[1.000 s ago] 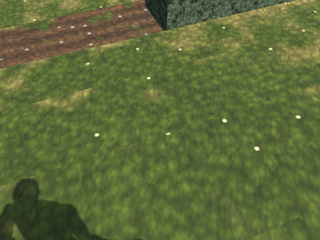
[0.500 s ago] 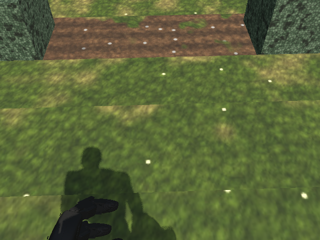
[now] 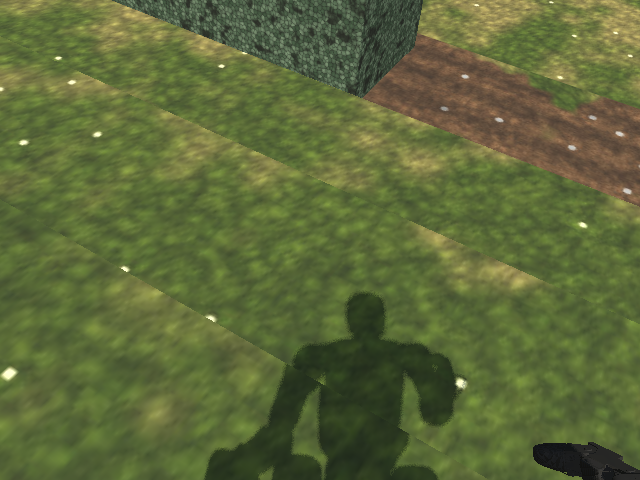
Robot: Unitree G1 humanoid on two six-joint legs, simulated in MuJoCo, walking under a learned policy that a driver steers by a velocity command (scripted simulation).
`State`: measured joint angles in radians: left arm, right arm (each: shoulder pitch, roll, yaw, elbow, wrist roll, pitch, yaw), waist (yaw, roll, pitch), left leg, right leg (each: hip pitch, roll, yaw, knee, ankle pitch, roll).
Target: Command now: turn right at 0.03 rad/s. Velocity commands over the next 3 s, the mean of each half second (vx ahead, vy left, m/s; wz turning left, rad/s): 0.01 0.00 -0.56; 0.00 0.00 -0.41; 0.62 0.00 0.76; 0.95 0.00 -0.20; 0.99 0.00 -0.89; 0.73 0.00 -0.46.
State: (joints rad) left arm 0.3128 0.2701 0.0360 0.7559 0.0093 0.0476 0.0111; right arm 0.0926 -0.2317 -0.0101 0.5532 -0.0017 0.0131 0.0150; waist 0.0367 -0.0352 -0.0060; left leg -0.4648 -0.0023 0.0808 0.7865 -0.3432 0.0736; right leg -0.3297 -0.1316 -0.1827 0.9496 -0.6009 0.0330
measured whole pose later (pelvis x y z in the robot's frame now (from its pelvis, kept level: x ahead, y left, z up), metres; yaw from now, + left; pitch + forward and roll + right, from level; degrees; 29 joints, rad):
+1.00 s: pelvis +0.08 -0.09 +0.02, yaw -32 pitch +3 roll +0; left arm 0.19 0.24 0.03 0.67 0.02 -0.04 -0.05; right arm 0.19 -0.24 -0.04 0.80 -0.04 -0.05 0.06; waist -0.01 0.00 -0.03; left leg -0.40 -0.03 -0.02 0.60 -0.26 0.03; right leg -0.21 0.12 0.18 0.58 -0.41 -0.05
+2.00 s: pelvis +0.77 -0.10 -0.07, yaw -15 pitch -1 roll +1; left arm 0.13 0.25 0.03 0.85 0.05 -0.05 -0.07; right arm 0.57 -0.25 -0.01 1.05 -0.03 -0.10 -0.09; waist -0.04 -0.04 0.04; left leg 0.15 -0.16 0.30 0.91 -0.55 0.04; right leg -0.47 0.07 -0.16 0.52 0.45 -0.19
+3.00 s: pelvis +1.50 -0.48 -0.33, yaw -55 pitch -2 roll -1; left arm 0.39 0.19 0.02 0.99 0.08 -0.07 -0.04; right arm 0.19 -0.20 -0.01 0.86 -0.04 -0.03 0.03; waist -0.01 0.04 0.10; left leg -0.69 0.10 -0.07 1.23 -0.27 -0.04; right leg -0.24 0.07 -0.20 0.65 -0.39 -0.13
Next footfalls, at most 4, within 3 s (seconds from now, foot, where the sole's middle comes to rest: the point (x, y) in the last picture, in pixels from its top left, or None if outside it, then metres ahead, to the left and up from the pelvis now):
0.36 right None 0.00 -0.16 -0.74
0.86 left None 0.19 -0.04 -0.74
1.46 left None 0.49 -0.07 -0.74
2.04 right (377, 365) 0.89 -0.14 -0.92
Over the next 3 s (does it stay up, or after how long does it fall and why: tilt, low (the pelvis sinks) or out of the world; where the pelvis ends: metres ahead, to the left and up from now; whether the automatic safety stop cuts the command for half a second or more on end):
stays up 1.50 -0.48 -0.33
